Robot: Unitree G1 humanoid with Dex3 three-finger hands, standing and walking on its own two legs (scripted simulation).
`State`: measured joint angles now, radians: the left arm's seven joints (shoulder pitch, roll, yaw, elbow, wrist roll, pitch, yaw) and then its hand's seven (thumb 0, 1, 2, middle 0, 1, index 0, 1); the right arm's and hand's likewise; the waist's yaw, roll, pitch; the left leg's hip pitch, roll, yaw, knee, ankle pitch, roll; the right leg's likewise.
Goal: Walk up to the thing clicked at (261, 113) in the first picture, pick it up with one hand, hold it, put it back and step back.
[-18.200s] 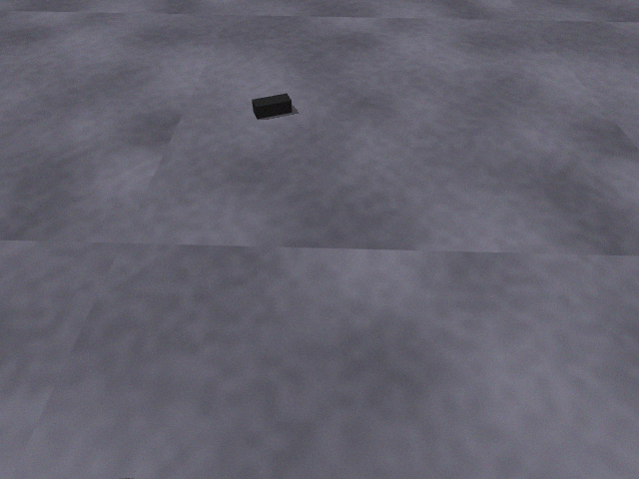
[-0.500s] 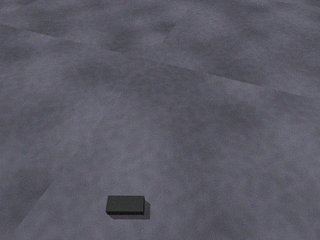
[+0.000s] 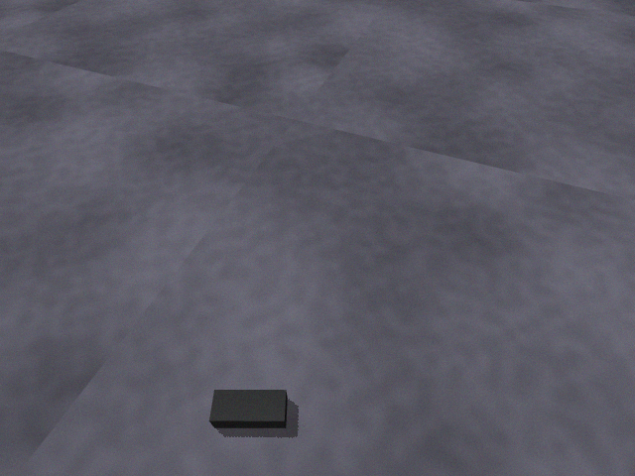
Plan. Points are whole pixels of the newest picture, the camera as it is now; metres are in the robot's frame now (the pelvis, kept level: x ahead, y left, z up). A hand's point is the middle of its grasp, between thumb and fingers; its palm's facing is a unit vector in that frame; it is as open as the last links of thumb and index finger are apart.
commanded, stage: stand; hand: left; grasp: from above
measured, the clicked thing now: (250, 408) +0.39 +0.22 -0.74
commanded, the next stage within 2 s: rise first in 0.30 s
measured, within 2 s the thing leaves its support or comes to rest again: neither
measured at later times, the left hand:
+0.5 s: hand out of the picture +0.10 +0.25 -0.16, palm faces +0.05 -0.94 -0.34, open 7.7 cm
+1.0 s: hand out of the picture +0.11 +0.26 -0.22, palm faces -0.11 -0.90 -0.43, open 13.7 cm
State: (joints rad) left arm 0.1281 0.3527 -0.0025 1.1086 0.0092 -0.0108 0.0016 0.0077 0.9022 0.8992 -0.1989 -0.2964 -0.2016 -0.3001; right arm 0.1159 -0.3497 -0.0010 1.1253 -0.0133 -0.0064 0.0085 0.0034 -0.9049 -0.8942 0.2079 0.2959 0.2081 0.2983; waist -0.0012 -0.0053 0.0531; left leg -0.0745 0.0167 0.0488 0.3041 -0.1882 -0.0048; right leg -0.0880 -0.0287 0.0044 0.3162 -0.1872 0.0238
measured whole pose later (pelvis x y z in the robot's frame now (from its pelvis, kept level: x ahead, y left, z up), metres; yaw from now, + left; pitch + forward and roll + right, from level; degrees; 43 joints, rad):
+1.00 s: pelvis -0.02 +0.00 -0.08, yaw +1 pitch +14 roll -1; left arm 0.16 0.32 0.15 0.66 0.23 0.12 -0.01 0.00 -0.44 1.00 -0.06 -1.06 -0.07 -1.06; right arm 0.23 -0.25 -0.04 0.62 0.01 -0.11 -0.01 0.01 -0.92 -0.90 0.21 0.30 0.21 0.30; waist -0.02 -0.01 -0.08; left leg -0.79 0.03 0.00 1.02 -0.48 0.00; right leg -0.78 -0.03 -0.02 1.00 -0.47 0.02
